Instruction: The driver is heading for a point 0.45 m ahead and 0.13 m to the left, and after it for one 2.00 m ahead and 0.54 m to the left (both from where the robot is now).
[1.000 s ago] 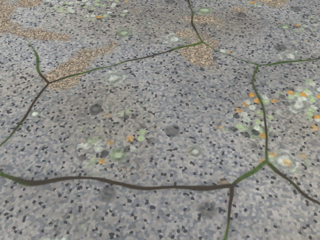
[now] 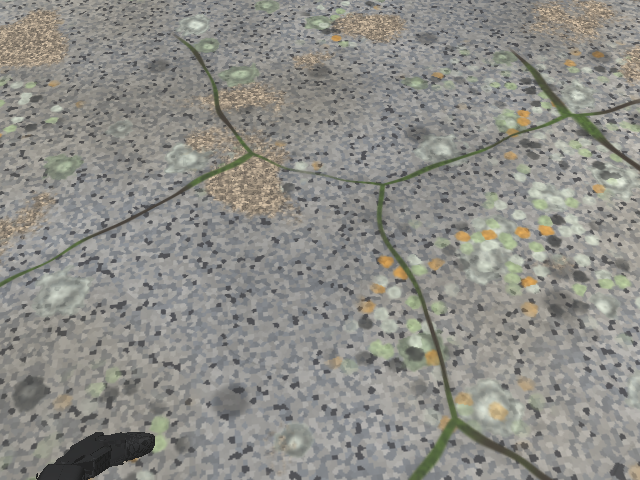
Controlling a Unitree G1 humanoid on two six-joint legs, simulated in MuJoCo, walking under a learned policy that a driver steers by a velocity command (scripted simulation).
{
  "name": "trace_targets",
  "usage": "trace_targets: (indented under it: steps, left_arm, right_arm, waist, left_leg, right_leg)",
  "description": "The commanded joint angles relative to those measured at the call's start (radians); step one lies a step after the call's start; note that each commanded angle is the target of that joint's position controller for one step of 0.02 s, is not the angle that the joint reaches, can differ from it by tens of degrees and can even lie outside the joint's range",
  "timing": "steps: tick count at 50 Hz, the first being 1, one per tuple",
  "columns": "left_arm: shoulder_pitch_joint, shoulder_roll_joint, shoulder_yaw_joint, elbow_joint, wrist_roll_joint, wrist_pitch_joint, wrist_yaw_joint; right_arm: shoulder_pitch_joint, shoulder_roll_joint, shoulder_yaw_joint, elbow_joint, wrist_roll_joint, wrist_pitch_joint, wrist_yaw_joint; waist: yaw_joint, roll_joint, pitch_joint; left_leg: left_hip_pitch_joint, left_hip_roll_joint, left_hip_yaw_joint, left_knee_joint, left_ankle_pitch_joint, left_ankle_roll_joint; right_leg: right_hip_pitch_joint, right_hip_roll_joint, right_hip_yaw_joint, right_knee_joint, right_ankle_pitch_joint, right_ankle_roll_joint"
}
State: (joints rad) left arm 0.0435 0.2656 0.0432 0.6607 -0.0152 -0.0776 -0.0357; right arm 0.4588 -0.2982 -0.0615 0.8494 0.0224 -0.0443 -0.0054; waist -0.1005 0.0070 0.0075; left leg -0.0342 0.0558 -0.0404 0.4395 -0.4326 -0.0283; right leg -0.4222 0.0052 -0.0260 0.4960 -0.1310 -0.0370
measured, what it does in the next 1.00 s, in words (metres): walks ahead, turning left: left foot, then right foot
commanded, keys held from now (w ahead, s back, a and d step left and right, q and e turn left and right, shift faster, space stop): w+q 0.70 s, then w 0.30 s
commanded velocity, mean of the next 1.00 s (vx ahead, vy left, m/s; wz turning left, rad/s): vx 0.49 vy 0.00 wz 0.41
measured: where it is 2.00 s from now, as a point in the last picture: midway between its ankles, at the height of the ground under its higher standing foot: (161, 267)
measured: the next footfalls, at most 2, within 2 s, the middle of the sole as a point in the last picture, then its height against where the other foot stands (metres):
left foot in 0.50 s outside the picture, level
right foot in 1.00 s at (268, 360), level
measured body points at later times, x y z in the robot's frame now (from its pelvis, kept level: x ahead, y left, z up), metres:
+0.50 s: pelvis +0.26 +0.03 -0.01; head +0.29 +0.05 +0.43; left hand +0.20 +0.32 -0.14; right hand +0.53 -0.14 -0.09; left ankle +0.37 +0.15 -0.73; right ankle +0.09 -0.11 -0.72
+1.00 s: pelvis +0.55 +0.10 +0.00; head +0.56 +0.12 +0.45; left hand +0.64 +0.42 -0.08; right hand +0.71 -0.14 -0.11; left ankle +0.37 +0.15 -0.73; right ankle +0.71 +0.06 -0.73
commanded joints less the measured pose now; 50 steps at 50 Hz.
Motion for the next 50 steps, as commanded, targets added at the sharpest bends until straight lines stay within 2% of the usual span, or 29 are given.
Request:
trace_targets:
  steps: [1, 2, 3, 4, 5, 7, 10, 12, 16, 20, 22, 23, 24, 25, 26, 27, 28, 29, 30, 31, 32, 35, 37, 40, 43, 45, 48, 49, 50]
  left_arm:
    - [0.413, 0.297, 0.096, 0.036, 0.023, 0.001, 0.019]
    - [0.384, 0.202, 0.07, 0.036, 0.016, -0.003, 0.018]
    - [0.322, 0.161, 0.055, 0.035, 0.01, -0.006, 0.02]
    - [0.262, 0.129, 0.044, 0.031, 0.014, -0.01, 0.019]
    - [0.219, 0.101, 0.038, 0.034, 0.018, -0.014, 0.017]
    - [0.18, 0.079, 0.037, 0.046, 0.027, -0.027, 0.017]
    - [0.181, 0.098, 0.047, 0.077, 0.027, -0.041, 0.022]
    - [0.185, 0.112, 0.052, 0.094, 0.028, -0.041, 0.028]
    - [0.213, 0.147, 0.059, 0.118, 0.019, -0.032, 0.041]
    - [0.274, 0.179, 0.069, 0.153, 0.001, -0.005, 0.046]
    - [0.268, 0.209, 0.076, 0.152, -0.003, 0.012, 0.052]
    - [0.264, 0.226, 0.081, 0.149, -0.006, 0.021, 0.057]
    - [0.255, 0.237, 0.083, 0.145, -0.006, 0.031, 0.061]
    - [0.241, 0.228, 0.076, 0.139, -0.008, 0.032, 0.066]
    - [0.29, 0.14, 0.048, 0.109, 0.023, 0.022, 0.064]
    - [0.332, 0.063, 0.014, 0.063, 0.025, -0.015, 0.047]
    - [0.21, 0.163, 0.037, 0.045, -0.009, -0.046, 0.03]
    - [0.151, 0.167, 0.036, 0.019, -0.031, -0.062, 0.024]
    - [0.145, 0.149, 0.032, 0.025, -0.013, -0.068, 0.032]
    - [0.153, 0.159, 0.04, 0.035, 0.011, -0.063, 0.039]
    - [0.174, 0.162, 0.044, 0.039, 0.017, -0.049, 0.037]
    - [0.172, 0.13, 0.038, 0.035, 0.033, -0.019, 0.041]
    - [0.108, 0.105, 0.027, 0.019, 0.033, -0.013, 0.042]
    - [0.003, 0.074, 0.01, 0.004, 0.028, -0.022, 0.03]
    - [-0.075, 0.089, 0.011, -0.018, 0.011, -0.032, 0.016]
    - [-0.106, 0.108, 0.016, -0.033, 0.01, -0.039, 0.007]
    - [-0.065, 0.132, 0.026, -0.032, 0.01, -0.048, -0.001]
    - [0.002, 0.145, 0.035, -0.015, 0.011, -0.051, 0.001]
    - [0.122, 0.178, 0.053, 0.017, 0.017, -0.054, 0.007]
  right_arm:
    - [0.0, 0.002, 0.019, -0.126, -0.002, -0.036, -0.007]
    - [-0.05, -0.115, -0.011, -0.109, 0.019, -0.044, -0.008]
    - [-0.11, -0.145, -0.024, -0.125, 0.029, -0.047, -0.003]
    - [-0.13, -0.127, -0.022, -0.12, 0.021, -0.044, -0.004]
    - [-0.145, -0.112, -0.024, -0.118, 0.01, -0.037, -0.004]
    - [-0.123, -0.073, -0.022, -0.108, 0.011, -0.017, 0.001]
    - [-0.157, -0.042, -0.018, -0.125, 0.005, 0.002, 0.003]
    - [-0.205, -0.035, -0.014, -0.148, 0.002, 0.001, 0.008]
    - [-0.351, -0.011, 0.003, -0.2, -0.002, -0.007, 0.037]
    - [-0.444, -0.019, 0.004, -0.264, 0.001, -0.006, 0.063]
    - [-0.424, -0.05, -0.011, -0.28, 0.0, -0.001, 0.071]
    - [-0.375, -0.073, -0.024, -0.277, 0.0, 0.004, 0.071]
    - [-0.265, -0.11, -0.046, -0.255, 0.002, 0.008, 0.067]
    - [-0.101, -0.165, -0.078, -0.215, 0.003, 0.014, 0.052]
    - [-0.008, -0.257, -0.103, -0.193, 0.004, 0.025, 0.029]
    - [-0.06, -0.299, -0.097, -0.23, 0.004, 0.009, 0.034]
    - [-0.054, -0.206, -0.072, -0.237, -0.003, -0.003, 0.039]
    - [-0.088, -0.172, -0.061, -0.23, -0.008, -0.013, 0.039]
    - [-0.154, -0.154, -0.055, -0.234, -0.006, -0.019, 0.039]
    - [-0.207, -0.121, -0.045, -0.246, -0.012, -0.022, 0.036]
    - [-0.235, -0.111, -0.04, -0.262, -0.022, -0.022, 0.032]
    - [-0.226, -0.128, -0.045, -0.253, -0.015, -0.029, 0.018]
    - [-0.202, -0.138, -0.045, -0.236, -0.015, -0.027, 0.004]
    - [-0.159, -0.131, -0.04, -0.207, -0.011, -0.023, -0.003]
    - [-0.105, -0.145, -0.041, -0.173, -0.007, -0.023, 0.0]
    - [-0.08, -0.143, -0.04, -0.156, -0.005, -0.019, 0.0]
    - [-0.077, -0.15, -0.044, -0.139, -0.008, -0.007, -0.004]
    - [-0.097, -0.148, -0.043, -0.141, -0.007, -0.003, -0.005]
    - [-0.107, -0.125, -0.034, -0.146, -0.011, -0.001, -0.004]
  waist:
    - [0.207, -0.332, -0.333]
    - [0.228, -0.215, -0.233]
    - [0.206, -0.182, -0.119]
    - [0.175, -0.125, -0.07]
    - [0.152, -0.114, -0.025]
    - [0.112, -0.129, -0.003]
    - [0.096, -0.079, 0.029]
    - [0.102, -0.065, 0.047]
    - [0.151, -0.042, 0.085]
    - [0.169, -0.036, 0.101]
    - [0.135, -0.069, 0.053]
    - [0.101, -0.092, 0.009]
    - [0.037, -0.098, -0.053]
    - [-0.055, -0.071, -0.133]
    - [-0.044, 0.116, -0.223]
    - [0.043, 0.251, -0.363]
    - [-0.026, 0.114, -0.346]
    - [-0.008, 0.079, -0.204]
    - [0.047, -0.018, -0.116]
    - [0.082, -0.013, -0.078]
    - [0.11, 0.013, -0.066]
    - [0.125, 0.018, -0.045]
    - [0.103, 0.031, -0.02]
    - [0.05, 0.059, -0.009]
    - [0.011, 0.071, 0.015]
    - [0.003, 0.073, 0.028]
    - [0.036, 0.105, 0.027]
    - [0.079, 0.111, 0.0]
    - [0.137, 0.091, -0.087]
  left_leg:
    - [-0.641, -0.076, -0.003, 0.652, -0.116, 0.044]
    - [-0.731, -0.035, -0.1, 0.784, -0.114, 0.047]
    - [-0.767, 0.001, -0.095, 0.801, -0.023, 0.061]
    - [-0.734, 0.035, -0.082, 0.778, 0.059, 0.059]
    - [-0.712, 0.054, -0.08, 0.74, 0.115, 0.054]
    - [-0.642, 0.076, -0.077, 0.715, 0.181, 0.047]
    - [-0.681, 0.075, -0.083, 0.664, 0.253, 0.027]
    - [-0.702, 0.071, -0.08, 0.557, 0.341, 0.019]
    - [-0.647, 0.053, 0.012, 0.317, 0.502, 0.038]
    - [-0.668, 0.03, 0.062, 0.204, 0.441, 0.083]
    - [-0.582, -0.027, 0.118, 0.193, 0.346, 0.12]
    - [-0.505, -0.066, 0.146, 0.2, 0.289, 0.142]
    - [-0.362, -0.106, 0.162, 0.188, 0.261, 0.17]
    - [-0.099, -0.131, 0.135, 0.123, 0.312, 0.21]
    - [0.226, 0.061, -0.193, 0.106, 0.287, 0.293]
    - [0.437, 0.274, -0.783, -0.072, 0.106, 0.484]
    - [0.421, 0.261, -0.748, -0.144, 0.061, 0.427]
    - [0.288, 0.228, -0.6, -0.153, 0.115, 0.383]
    - [0.13, 0.181, -0.488, -0.155, 0.225, 0.349]
    - [0.019, 0.146, -0.408, -0.166, 0.337, 0.331]
    - [-0.057, 0.124, -0.374, -0.187, 0.4, 0.329]
    - [-0.176, 0.094, -0.292, -0.218, 0.519, 0.338]
    - [-0.202, 0.068, -0.226, -0.226, 0.536, 0.316]
    - [-0.225, 0.023, -0.158, -0.217, 0.448, 0.258]
    - [-0.179, 0.063, -0.197, -0.205, 0.362, 0.252]
    - [-0.092, 0.101, -0.238, -0.16, 0.373, 0.249]
    - [0.002, 0.146, -0.285, -0.095, 0.495, 0.229]
    - [0.007, 0.126, -0.269, -0.032, 0.624, 0.212]
    - [-0.021, 0.07, -0.223, 0.114, 0.735, 0.185]
  right_leg:
    - [0.813, -0.417, 0.647, -0.168, -0.284, -0.233]
    - [0.719, -0.396, 0.664, -0.224, -0.404, -0.215]
    - [0.615, -0.369, 0.527, -0.236, -0.351, -0.182]
    - [0.52, -0.325, 0.424, -0.258, -0.241, -0.162]
    - [0.445, -0.291, 0.339, -0.285, -0.146, -0.154]
    - [0.358, -0.255, 0.216, -0.33, -0.012, -0.141]
    - [0.326, -0.259, 0.101, -0.359, 0.165, -0.152]
    - [0.33, -0.252, 0.033, -0.371, 0.213, -0.15]
    - [0.338, -0.24, -0.086, -0.387, 0.234, -0.125]
    - [0.487, -0.282, -0.136, -0.323, 0.36, -0.103]
    - [0.539, -0.286, -0.167, -0.211, 0.668, -0.081]
    - [0.555, -0.283, -0.178, -0.114, 0.831, -0.071]
    - [0.531, -0.27, -0.189, 0.046, 0.913, -0.058]
    - [0.4, -0.233, -0.206, 0.277, 0.821, -0.024]
    - [0.073, -0.143, -0.206, 0.625, 0.237, 0.025]
    - [-0.247, 0.06, 0.001, 0.915, -0.467, 0.061]
    - [-0.349, 0.0, 0.146, 0.943, -0.414, 0.041]
    - [-0.376, -0.038, 0.13, 0.882, -0.329, 0.02]
    - [-0.335, -0.083, 0.123, 0.782, -0.259, 0.019]
    - [-0.27, -0.111, 0.122, 0.701, -0.219, 0.026]
    - [-0.212, -0.124, 0.127, 0.675, -0.192, 0.034]
    - [-0.175, -0.118, 0.097, 0.557, -0.134, 0.085]
    - [-0.192, -0.111, 0.08, 0.421, -0.009, 0.109]
    - [-0.114, -0.076, 0.063, 0.184, 0.217, 0.11]
    - [-0.095, -0.057, 0.065, 0.085, 0.277, 0.093]
    - [-0.134, -0.052, 0.074, 0.036, 0.218, 0.066]
    - [-0.103, -0.038, 0.062, -0.003, 0.082, 0.018]
    - [-0.011, -0.016, 0.036, -0.038, 0.069, -0.007]
    - [0.172, -0.025, 0.038, -0.043, 0.103, -0.043]
Keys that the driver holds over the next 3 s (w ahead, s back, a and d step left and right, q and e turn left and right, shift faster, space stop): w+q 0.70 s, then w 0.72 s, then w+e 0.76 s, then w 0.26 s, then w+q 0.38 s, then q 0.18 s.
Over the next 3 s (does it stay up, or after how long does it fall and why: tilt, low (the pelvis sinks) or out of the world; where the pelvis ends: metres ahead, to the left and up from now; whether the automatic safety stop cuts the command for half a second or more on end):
stays up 1.59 0.43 0.01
